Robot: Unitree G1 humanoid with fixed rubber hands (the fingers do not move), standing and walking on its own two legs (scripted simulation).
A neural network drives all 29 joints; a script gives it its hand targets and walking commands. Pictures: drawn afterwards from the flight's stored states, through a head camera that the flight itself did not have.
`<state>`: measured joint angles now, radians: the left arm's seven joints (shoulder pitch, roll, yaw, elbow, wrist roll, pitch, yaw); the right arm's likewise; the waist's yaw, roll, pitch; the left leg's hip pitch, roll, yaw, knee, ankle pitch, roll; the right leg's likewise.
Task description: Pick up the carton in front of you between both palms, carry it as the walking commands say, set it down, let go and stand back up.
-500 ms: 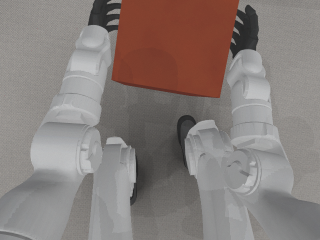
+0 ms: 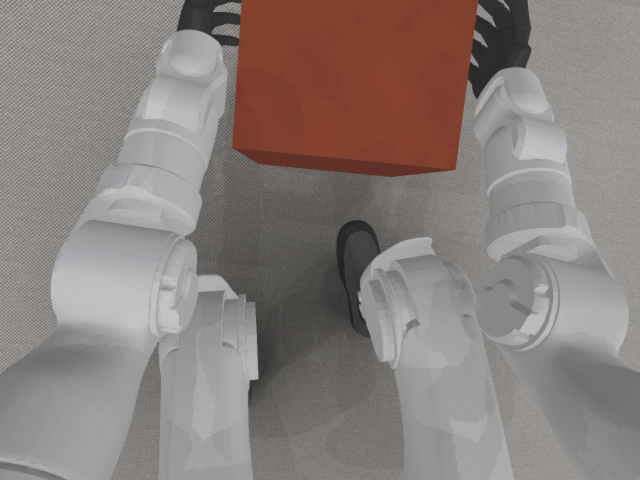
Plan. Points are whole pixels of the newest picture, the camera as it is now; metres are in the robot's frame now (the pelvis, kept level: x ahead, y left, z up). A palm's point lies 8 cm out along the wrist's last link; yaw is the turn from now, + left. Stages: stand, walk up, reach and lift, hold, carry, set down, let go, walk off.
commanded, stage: set down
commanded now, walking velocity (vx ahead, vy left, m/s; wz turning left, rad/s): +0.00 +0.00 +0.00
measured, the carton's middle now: (341, 83) +0.50 -0.11 -0.24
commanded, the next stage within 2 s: none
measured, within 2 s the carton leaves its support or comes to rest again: rests again in 0.78 s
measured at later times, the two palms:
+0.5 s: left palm (208, 51) +0.53 +0.03 -0.19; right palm (496, 74) +0.47 -0.27 -0.16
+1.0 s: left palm (157, 50) +0.54 +0.09 -0.21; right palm (496, 106) +0.44 -0.29 -0.19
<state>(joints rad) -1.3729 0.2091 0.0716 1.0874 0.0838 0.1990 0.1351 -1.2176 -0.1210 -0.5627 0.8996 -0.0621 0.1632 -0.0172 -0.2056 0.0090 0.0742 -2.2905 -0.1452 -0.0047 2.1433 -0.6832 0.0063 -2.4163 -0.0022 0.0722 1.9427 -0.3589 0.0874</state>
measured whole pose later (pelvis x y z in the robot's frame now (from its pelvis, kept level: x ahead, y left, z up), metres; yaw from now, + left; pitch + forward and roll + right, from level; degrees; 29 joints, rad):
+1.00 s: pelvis -0.01 -0.01 -0.01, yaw +0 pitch +42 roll -3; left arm -1.44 0.40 -0.11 1.14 -0.08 0.07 0.06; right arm -1.28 -0.29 -0.42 1.24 0.16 -0.06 -0.08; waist -0.16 -0.03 0.27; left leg -2.23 -0.15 -0.06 2.19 -0.69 -0.04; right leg -2.36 -0.01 0.02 1.98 -0.35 0.05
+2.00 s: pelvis +0.03 -0.02 +0.19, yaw +0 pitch +47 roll +1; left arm -1.10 0.33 0.13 0.90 0.04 0.18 -0.04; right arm -0.80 -0.10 -0.37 0.61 0.07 0.14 -0.09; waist -0.17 0.04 -0.13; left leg -1.71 -0.07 -0.05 1.44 -0.56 -0.02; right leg -1.84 0.02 0.04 1.31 -0.29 0.02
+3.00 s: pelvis +0.13 -0.02 +0.38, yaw -2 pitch +3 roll -1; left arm 0.16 0.19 0.06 0.49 0.02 0.02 -0.03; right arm 0.24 -0.22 -0.02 0.40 0.02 0.04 0.06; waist -0.02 0.02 0.06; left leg -0.17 -0.01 -0.07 0.46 -0.35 0.01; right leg -0.31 0.03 0.04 0.42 -0.17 0.01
